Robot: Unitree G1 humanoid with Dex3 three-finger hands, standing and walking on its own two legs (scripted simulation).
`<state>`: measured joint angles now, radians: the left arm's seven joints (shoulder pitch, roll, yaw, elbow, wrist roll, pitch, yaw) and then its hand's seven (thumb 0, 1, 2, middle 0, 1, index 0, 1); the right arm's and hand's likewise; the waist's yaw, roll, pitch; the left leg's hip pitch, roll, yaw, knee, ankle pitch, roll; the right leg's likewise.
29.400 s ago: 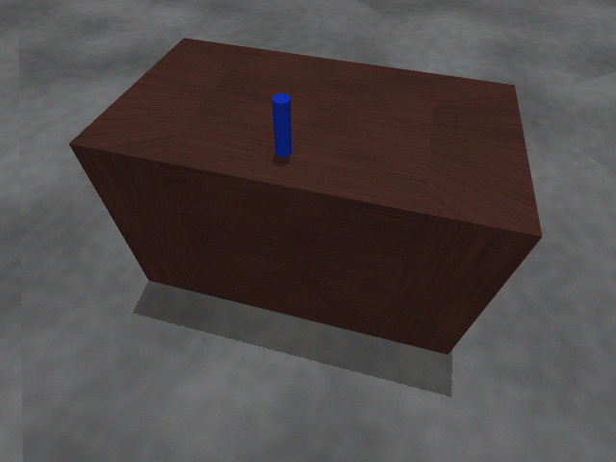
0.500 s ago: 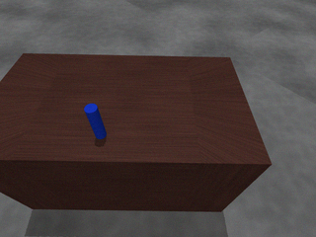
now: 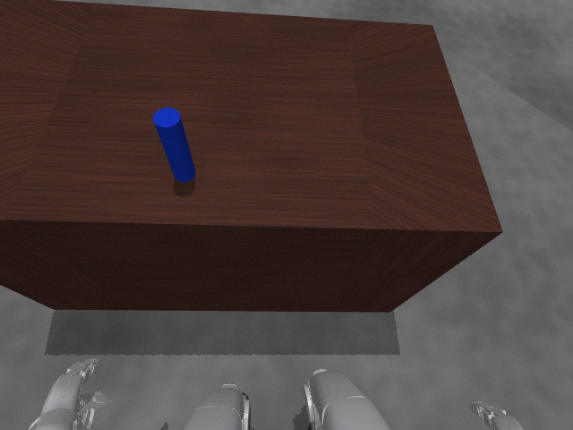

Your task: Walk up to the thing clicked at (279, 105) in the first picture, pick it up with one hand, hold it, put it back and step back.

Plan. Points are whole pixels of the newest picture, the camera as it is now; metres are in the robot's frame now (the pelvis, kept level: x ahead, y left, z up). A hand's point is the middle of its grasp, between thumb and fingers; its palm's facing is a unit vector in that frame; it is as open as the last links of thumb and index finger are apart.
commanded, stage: step back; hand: left
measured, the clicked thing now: (176, 148) +0.53 +0.19 -0.04
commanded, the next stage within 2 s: none
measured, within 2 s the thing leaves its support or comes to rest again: neither
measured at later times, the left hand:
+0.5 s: hand out of the picture +0.02 +0.27 -0.14, palm faces +0.02 -0.91 -0.41, open 7.4 cm
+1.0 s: hand out of the picture -0.19 +0.25 -0.14, palm faces -0.05 -0.92 -0.40, open 7.4 cm
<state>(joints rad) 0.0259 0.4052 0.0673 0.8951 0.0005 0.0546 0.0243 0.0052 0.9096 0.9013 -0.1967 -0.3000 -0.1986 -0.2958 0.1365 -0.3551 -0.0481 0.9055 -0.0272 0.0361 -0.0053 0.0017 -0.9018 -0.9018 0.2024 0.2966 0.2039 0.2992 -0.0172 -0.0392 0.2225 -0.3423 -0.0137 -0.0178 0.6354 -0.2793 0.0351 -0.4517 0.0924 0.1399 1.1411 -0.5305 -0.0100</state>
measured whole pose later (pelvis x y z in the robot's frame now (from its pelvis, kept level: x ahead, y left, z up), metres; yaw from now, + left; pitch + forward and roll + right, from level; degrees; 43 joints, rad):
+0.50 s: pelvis -0.10 +0.00 -0.01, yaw +2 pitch -2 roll +0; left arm 0.11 0.37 0.06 0.78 0.02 0.03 0.02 0.01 0.90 0.90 -0.20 -0.30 -0.20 -0.30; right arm 0.14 -0.41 -0.05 0.88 -0.01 0.04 -0.02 0.00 -0.90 -0.90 0.20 0.30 0.20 0.30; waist 0.01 0.01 0.20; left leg -0.29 -0.04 -0.06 0.73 -0.43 -0.01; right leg -0.36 -0.04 -0.02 0.68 -0.29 0.00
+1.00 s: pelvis -0.25 -0.01 +0.00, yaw -4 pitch -3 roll +1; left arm 0.24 0.35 0.07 0.87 0.04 0.04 -0.01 0.01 0.91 0.90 -0.20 -0.30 -0.20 -0.30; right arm 0.11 -0.41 -0.06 0.84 -0.01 0.06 -0.02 0.00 -0.90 -0.90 0.20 0.30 0.20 0.30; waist 0.03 0.03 0.17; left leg -0.52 -0.06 -0.12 0.98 -0.46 -0.01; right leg -0.26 0.01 0.04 0.67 -0.37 -0.02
